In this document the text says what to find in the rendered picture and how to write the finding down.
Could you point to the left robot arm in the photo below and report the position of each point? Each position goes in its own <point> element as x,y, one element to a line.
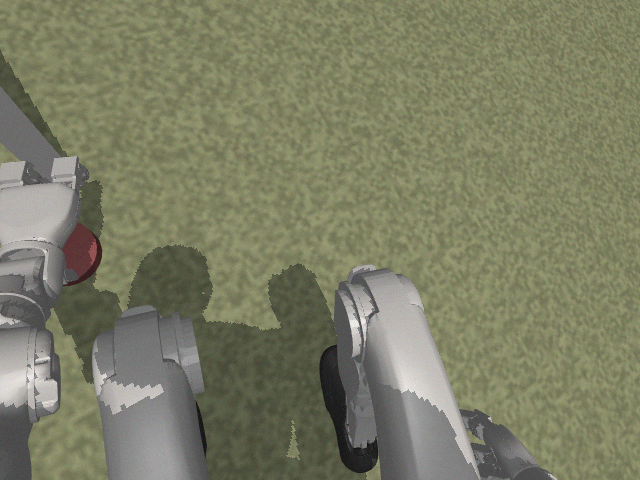
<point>31,281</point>

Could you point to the left robot hand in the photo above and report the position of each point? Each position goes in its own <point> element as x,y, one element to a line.
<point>33,210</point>

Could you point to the right robot hand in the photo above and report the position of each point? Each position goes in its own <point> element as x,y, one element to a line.
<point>503,456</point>

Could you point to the right robot foot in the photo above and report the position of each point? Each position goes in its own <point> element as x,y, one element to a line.
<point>356,459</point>

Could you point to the tin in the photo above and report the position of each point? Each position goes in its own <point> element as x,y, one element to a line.
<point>83,253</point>

